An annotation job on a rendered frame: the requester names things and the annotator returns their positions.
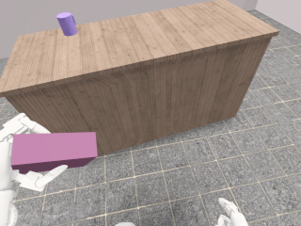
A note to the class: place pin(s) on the left robot forearm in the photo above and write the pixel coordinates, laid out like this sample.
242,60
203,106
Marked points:
9,213

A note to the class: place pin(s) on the table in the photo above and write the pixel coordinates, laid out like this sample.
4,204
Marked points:
138,78

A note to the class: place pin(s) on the robot right hand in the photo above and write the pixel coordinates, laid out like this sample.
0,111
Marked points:
236,218

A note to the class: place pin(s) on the robot left hand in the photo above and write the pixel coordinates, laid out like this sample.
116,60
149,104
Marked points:
21,124

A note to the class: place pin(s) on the sponge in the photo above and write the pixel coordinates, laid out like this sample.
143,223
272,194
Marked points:
47,151

